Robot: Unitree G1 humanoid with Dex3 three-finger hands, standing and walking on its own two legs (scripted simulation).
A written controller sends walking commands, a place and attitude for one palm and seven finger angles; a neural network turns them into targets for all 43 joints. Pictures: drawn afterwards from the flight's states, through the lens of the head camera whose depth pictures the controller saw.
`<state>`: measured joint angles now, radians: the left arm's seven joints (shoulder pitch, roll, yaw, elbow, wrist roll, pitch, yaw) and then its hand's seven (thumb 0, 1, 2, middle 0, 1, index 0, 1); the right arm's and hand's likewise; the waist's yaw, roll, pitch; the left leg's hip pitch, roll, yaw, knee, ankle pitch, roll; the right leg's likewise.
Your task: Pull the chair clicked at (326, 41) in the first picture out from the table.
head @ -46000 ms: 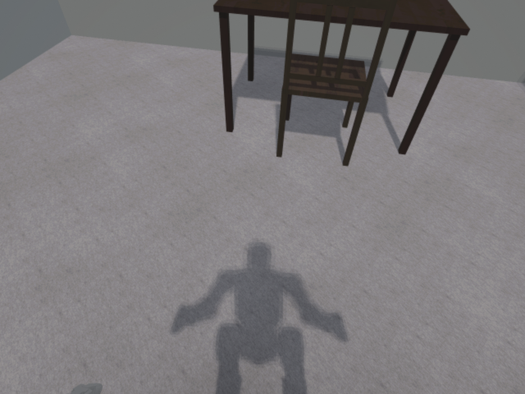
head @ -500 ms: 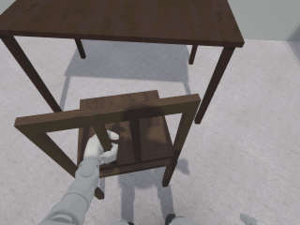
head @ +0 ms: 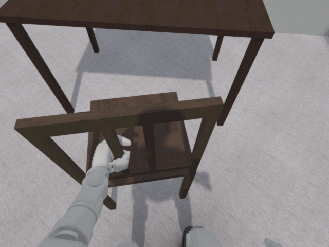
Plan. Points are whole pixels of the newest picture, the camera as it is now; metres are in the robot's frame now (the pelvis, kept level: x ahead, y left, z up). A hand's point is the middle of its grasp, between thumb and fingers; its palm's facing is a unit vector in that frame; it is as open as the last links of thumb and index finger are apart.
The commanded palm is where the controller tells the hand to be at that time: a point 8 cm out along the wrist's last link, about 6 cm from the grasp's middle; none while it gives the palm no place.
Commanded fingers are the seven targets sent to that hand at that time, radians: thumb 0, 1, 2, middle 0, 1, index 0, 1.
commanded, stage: step backward, pulling the chair out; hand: left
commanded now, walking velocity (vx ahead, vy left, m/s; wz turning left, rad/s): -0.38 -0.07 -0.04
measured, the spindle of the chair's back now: (118, 154) +0.36 +0.14 -0.07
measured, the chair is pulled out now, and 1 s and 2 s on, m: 0.40 0.59 0.73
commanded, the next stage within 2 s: stop walking, hand still on the chair in 0.96 s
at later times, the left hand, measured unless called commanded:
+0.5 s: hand (116, 187) +0.26 +0.13 -0.06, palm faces -0.06 -0.98 -0.17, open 5.6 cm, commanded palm +0.26 +0.18 -0.06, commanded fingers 0.00 0.90 0.90 -0.50 -1.45 -0.50 -1.45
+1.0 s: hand (108, 241) +0.14 +0.13 -0.06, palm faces -0.06 -0.99 -0.16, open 5.5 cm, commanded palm +0.13 +0.18 -0.06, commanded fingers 0.00 0.90 0.90 -0.50 -1.45 -0.50 -1.45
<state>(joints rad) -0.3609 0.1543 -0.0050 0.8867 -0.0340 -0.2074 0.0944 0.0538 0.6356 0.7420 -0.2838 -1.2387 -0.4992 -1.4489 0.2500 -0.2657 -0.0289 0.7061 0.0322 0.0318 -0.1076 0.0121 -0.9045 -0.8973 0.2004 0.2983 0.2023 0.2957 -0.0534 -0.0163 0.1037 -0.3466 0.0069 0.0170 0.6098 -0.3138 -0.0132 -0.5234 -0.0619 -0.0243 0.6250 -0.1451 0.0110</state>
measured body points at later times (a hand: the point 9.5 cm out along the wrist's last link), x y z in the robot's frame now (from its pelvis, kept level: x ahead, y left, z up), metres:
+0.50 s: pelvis -0.06 +0.01 +0.01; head +0.01 +0.02 +0.45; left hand +0.26 +0.18 -0.05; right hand +0.03 -0.24 -0.12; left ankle -0.03 +0.13 -0.72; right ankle -0.08 -0.13 -0.71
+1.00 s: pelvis -0.19 +0.02 +0.01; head -0.12 +0.03 +0.45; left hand +0.14 +0.18 -0.05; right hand -0.10 -0.26 -0.10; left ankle -0.15 +0.15 -0.72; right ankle -0.18 -0.12 -0.70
